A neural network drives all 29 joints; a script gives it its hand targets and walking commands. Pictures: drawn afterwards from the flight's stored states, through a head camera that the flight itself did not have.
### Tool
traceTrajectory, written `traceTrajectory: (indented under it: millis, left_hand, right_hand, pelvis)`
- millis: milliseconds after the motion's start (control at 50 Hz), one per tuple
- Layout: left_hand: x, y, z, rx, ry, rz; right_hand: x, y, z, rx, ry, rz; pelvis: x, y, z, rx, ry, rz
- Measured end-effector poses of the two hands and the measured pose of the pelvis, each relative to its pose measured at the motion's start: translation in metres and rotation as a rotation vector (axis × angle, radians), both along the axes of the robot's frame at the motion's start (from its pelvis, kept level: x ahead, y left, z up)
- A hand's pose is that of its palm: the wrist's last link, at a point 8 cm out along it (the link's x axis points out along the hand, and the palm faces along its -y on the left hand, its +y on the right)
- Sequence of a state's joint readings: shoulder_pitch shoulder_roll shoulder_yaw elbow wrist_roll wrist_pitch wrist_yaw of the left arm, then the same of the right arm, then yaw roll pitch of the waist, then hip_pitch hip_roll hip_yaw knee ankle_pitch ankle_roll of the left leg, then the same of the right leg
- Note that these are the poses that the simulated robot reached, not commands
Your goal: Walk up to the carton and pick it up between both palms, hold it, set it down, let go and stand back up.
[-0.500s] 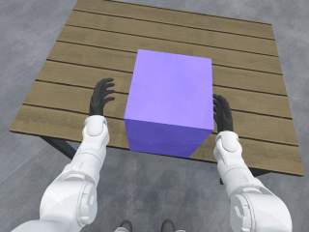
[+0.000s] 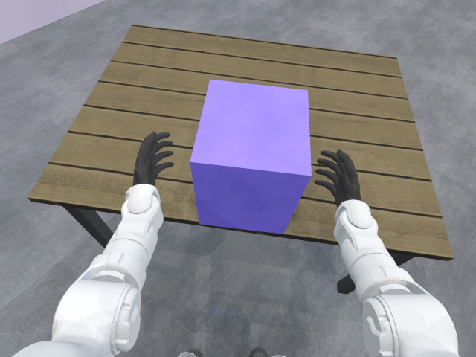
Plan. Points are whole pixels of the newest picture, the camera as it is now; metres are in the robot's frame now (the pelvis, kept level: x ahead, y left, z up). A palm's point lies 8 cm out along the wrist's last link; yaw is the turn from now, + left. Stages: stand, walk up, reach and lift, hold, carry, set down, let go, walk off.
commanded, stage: set down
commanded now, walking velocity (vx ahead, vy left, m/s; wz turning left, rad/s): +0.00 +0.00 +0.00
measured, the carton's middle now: (249, 162) +0.51 -0.02 -0.05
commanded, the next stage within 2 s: none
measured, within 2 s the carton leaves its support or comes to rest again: neither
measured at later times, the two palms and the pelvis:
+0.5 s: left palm (135, 229) +0.33 +0.19 -0.03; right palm (355, 232) +0.33 -0.20 -0.02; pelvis +0.00 -0.01 +0.00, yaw +0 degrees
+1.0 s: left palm (128, 267) +0.27 +0.19 -0.03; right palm (364, 271) +0.27 -0.21 -0.03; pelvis +0.00 -0.01 +0.00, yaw +1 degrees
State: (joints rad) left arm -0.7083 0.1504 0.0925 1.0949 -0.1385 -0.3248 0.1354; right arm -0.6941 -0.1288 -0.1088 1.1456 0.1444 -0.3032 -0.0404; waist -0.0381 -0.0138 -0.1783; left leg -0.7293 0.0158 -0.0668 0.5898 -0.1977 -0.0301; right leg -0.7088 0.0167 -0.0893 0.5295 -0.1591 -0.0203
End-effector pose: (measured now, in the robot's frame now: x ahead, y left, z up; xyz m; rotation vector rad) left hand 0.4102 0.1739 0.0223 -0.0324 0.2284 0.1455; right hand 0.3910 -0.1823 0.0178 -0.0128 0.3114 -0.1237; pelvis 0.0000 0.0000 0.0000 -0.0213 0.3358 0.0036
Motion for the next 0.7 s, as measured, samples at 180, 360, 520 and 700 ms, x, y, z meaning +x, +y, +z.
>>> traceTrajectory:
  millis: [180, 360, 520, 700]
  left_hand:
    - [-0.027, 0.005, -0.016, -0.006, 0.03, 0.016]
    - [-0.053, 0.011, -0.038, 0.011, 0.072, 0.024]
    - [-0.078, 0.016, -0.052, 0.013, 0.078, 0.028]
    - [-0.101, 0.016, -0.054, 0.032, 0.062, 0.012]
  right_hand:
    - [-0.013, -0.004, -0.005, -0.004, 0.009, 0.0]
    - [-0.034, -0.013, -0.02, -0.007, 0.024, -0.017]
    - [-0.059, -0.019, -0.036, -0.017, 0.042, -0.024]
    - [-0.08, -0.023, -0.041, -0.018, 0.01, -0.014]
  pelvis:
    - [-0.005, -0.004, -0.001, 0.009, -0.02, 0.003]
    - [-0.005, -0.005, -0.002, 0.011, -0.021, 0.003]
    - [-0.005, -0.005, -0.002, 0.012, -0.022, 0.003]
    - [-0.004, -0.008, -0.002, 0.017, -0.033, 0.005]
